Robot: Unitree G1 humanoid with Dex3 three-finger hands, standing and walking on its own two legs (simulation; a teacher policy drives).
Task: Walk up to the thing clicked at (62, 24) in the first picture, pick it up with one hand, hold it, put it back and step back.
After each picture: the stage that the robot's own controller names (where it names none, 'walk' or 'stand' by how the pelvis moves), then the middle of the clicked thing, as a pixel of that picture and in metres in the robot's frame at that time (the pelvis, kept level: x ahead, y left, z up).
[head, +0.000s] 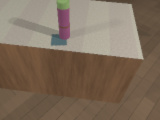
stand; (63, 20) +0.83 +0.10 -0.05
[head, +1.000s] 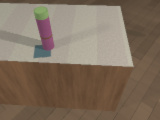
walk; (45, 30) +0.73 +0.23 -0.04
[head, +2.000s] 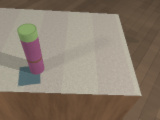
stand; (32, 51) +0.51 +0.22 -0.02
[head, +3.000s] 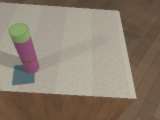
stand; (26, 51) +0.50 +0.24 -0.04
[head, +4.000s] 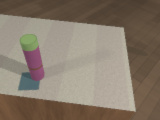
stand; (33, 59) +0.52 +0.23 -0.05
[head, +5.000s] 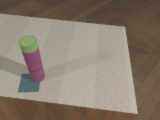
stand; (33, 61) +0.50 +0.22 -0.06
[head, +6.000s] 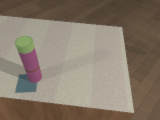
stand; (30, 61) +0.51 +0.24 -0.06
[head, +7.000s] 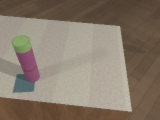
stand; (27, 61) +0.51 +0.25 -0.06
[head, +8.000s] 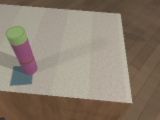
rise first; (24, 53) +0.51 +0.26 -0.05
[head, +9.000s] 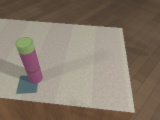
go down; (30, 62) +0.50 +0.26 -0.05
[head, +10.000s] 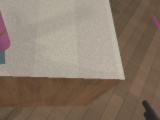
go down; out of the picture +0.52 +0.24 +0.03
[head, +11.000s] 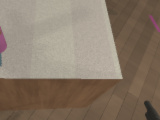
approach; out of the picture +0.52 +0.25 +0.03
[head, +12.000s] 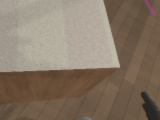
close in; out of the picture +0.53 +0.26 +0.07
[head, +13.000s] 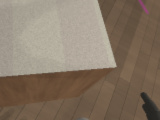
lift; out of the picture +0.53 +0.26 +0.07
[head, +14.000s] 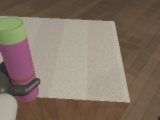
lift; (20, 64) +0.33 +0.18 +0.16
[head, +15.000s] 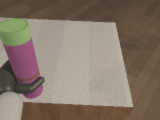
hold; (24, 63) +0.34 +0.17 +0.14
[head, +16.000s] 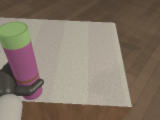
hold; (24, 66) +0.34 +0.17 +0.13
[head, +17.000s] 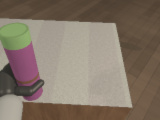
crouch; (24, 66) +0.34 +0.17 +0.13
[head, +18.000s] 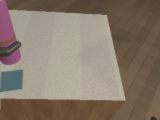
crouch; (0, 28) +0.45 +0.23 +0.17
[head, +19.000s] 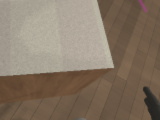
lower; out of the picture +0.53 +0.26 +0.05
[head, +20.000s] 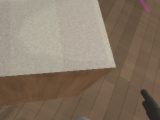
lower; out of the picture +0.53 +0.26 +0.07
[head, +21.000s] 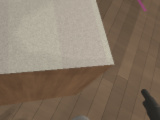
lower; out of the picture +0.54 +0.26 +0.07
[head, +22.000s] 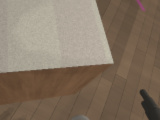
lower; out of the picture +0.54 +0.26 +0.07
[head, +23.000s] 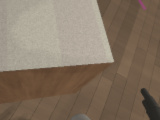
rest; out of the picture +0.54 +0.27 +0.08
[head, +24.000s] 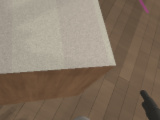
withdraw; out of the picture +0.53 +0.26 +0.07
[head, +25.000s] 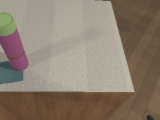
sink last; (12, 46) +0.50 +0.24 +0.01
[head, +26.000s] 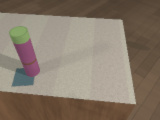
stand; (26, 54) +0.52 +0.26 +0.00
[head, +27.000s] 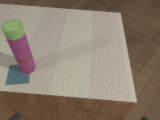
stand; (21, 50) +0.50 +0.25 +0.01
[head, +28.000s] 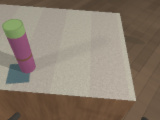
stand; (21, 49) +0.51 +0.25 +0.01
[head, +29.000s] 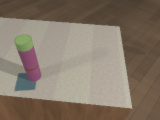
stand; (29, 60) +0.52 +0.25 -0.04
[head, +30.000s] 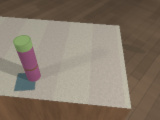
stand; (28, 60) +0.52 +0.25 -0.05
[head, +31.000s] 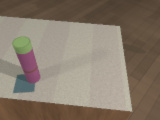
stand; (28, 62) +0.51 +0.25 -0.06
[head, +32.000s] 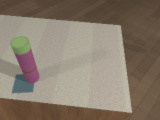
stand; (27, 62) +0.50 +0.25 -0.06
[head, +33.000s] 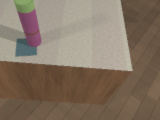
walk; (30, 24) +0.61 +0.23 -0.04
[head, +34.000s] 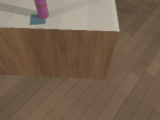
walk; out of the picture +0.92 +0.29 -0.03
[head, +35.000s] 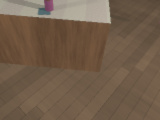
stand; out of the picture +1.17 +0.25 -0.04
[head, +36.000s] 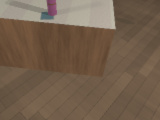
stand; out of the picture +1.12 +0.22 -0.05
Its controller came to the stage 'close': yes
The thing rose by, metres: 0.21
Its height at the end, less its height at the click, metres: +0.00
